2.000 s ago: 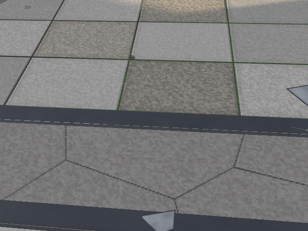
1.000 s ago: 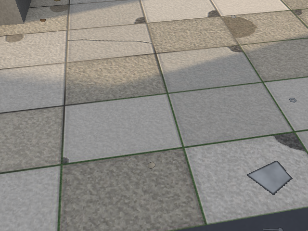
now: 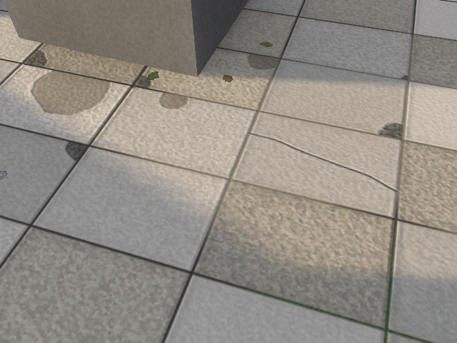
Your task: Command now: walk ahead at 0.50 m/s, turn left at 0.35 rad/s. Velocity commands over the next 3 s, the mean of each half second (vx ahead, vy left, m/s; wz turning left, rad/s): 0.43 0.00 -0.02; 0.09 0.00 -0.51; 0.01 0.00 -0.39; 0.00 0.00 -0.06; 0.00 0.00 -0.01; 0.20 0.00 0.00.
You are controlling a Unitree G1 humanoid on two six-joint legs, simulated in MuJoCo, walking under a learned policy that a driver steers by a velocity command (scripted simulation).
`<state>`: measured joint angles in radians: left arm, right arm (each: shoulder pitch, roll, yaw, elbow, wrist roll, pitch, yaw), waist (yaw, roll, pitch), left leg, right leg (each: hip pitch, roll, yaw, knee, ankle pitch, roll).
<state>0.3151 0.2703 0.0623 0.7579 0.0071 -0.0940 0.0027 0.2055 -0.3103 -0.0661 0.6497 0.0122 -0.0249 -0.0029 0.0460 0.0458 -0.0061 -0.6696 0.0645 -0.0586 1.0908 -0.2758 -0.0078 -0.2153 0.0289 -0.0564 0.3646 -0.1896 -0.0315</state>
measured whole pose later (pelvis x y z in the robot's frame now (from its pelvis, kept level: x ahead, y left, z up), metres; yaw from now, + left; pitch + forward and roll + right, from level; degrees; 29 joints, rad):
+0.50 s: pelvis +0.24 +0.06 +0.00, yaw -3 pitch +2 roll +1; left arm 0.18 0.29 0.07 0.77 -0.01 -0.04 0.00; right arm 0.28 -0.25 -0.06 0.76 -0.02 -0.07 -0.01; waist -0.03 -0.04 0.02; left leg -0.15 -0.01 0.13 0.32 -0.21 0.03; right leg -0.68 -0.07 0.04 0.93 -0.14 0.04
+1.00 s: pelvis +0.35 +0.02 -0.01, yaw -20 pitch +3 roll +1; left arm 0.17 0.28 0.08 0.63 0.00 0.03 0.03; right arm 0.10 -0.27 -0.06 0.73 -0.01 0.01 -0.04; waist 0.03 0.00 0.03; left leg -0.53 -0.01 -0.11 0.85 -0.35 -0.07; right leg -0.44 0.11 0.13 0.48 -0.09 -0.06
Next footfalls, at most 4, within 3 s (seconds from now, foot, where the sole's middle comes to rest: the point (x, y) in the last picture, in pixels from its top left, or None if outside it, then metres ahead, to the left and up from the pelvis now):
0.22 left None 0.26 0.16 -0.78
0.68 right None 0.44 -0.09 -0.78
1.12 left None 0.47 0.13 -0.78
1.48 right None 0.31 -0.08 -0.78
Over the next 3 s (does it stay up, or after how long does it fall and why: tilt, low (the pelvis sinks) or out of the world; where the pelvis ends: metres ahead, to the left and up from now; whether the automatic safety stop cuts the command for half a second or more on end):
stays up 0.46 0.02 0.00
